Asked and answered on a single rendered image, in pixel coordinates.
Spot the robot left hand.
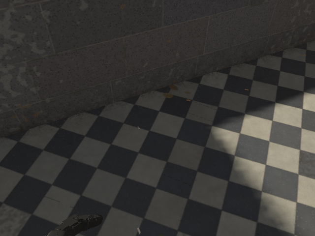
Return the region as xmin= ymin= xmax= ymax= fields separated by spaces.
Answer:
xmin=45 ymin=214 xmax=103 ymax=236

